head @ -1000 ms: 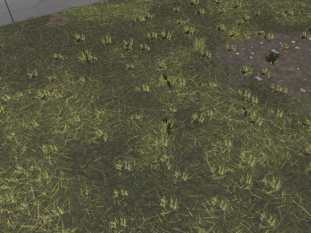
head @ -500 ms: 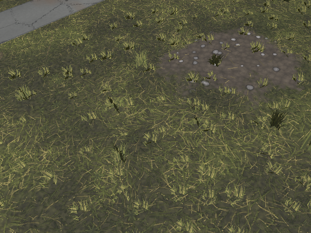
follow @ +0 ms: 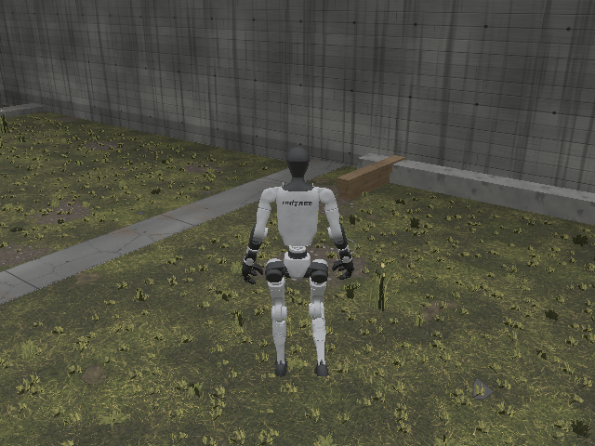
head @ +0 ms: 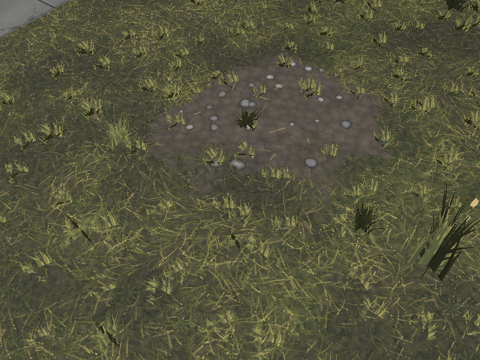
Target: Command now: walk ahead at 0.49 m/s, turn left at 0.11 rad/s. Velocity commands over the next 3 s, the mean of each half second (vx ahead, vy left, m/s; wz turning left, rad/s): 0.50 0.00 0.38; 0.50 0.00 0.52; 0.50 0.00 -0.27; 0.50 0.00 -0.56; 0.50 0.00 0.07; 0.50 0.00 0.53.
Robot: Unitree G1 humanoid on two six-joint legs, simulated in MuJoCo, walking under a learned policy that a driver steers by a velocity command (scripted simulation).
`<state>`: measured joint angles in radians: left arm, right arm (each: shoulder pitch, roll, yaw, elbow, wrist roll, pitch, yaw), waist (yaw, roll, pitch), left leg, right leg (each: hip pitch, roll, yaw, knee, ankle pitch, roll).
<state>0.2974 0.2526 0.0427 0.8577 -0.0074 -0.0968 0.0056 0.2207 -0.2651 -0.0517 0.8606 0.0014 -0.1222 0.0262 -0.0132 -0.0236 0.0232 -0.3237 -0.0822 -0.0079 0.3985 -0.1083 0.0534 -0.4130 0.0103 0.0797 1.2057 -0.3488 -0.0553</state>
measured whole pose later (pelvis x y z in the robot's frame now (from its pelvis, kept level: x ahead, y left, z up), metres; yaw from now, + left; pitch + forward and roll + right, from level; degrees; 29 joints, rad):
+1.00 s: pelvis +0.48 +0.11 +0.00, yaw +32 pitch +2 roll +0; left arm 0.21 0.30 0.05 0.77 -0.01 -0.11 0.00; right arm 0.24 -0.27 -0.06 0.67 0.00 -0.05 0.04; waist 0.01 -0.03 0.04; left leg -0.30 -0.10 0.02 0.45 -0.17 0.10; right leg -0.54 -0.12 0.04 1.18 -0.31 0.00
